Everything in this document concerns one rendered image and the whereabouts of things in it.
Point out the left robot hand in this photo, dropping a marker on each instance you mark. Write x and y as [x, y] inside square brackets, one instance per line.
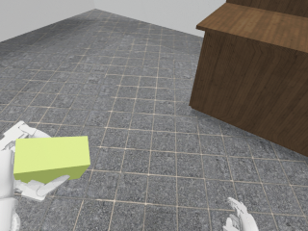
[33, 190]

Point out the table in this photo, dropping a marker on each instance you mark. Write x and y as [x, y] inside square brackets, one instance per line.
[252, 71]

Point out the right robot hand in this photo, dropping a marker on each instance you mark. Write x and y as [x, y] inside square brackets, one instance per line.
[245, 222]

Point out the sponge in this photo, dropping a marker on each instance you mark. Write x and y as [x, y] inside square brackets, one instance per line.
[45, 159]

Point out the robot left forearm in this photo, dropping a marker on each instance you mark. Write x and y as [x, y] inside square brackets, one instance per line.
[9, 219]

